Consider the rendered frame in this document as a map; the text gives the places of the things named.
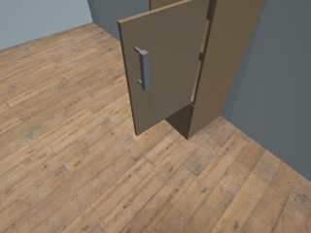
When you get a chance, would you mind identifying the handle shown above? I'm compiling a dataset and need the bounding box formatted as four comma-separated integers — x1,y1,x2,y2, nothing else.
134,47,151,91

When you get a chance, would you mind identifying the cupboard door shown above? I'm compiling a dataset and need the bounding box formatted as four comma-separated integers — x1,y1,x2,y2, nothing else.
117,0,210,136

